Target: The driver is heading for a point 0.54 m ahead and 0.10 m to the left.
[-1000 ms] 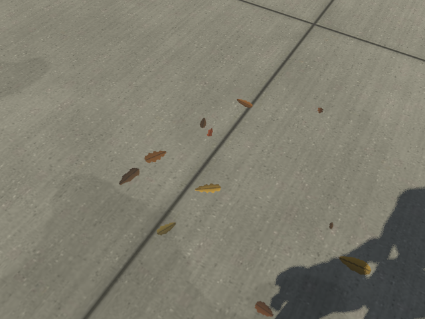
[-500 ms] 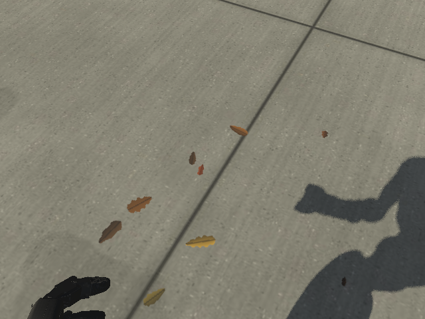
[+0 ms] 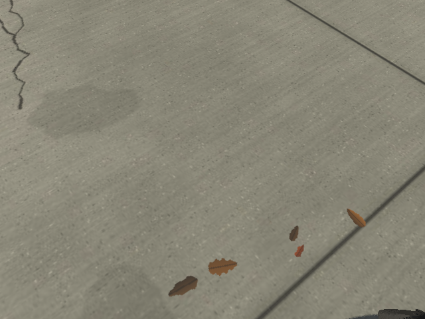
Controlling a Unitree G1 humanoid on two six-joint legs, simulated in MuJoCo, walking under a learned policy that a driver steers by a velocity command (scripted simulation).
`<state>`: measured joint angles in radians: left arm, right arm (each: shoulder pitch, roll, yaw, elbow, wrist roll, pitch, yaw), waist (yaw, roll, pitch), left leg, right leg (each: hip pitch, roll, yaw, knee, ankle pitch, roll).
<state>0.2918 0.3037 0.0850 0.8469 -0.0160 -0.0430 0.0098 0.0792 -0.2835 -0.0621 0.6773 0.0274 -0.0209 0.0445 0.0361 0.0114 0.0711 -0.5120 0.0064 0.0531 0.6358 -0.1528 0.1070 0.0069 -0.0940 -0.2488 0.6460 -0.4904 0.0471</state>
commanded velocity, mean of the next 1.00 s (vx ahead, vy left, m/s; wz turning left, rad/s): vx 0.33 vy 0.00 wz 0.45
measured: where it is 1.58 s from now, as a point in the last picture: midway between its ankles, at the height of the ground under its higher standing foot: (206, 315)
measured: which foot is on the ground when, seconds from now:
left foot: down 0.00-0.46, up 0.48-0.88, down 0.90-1.00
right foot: up 0.00-0.44, down 0.46-1.00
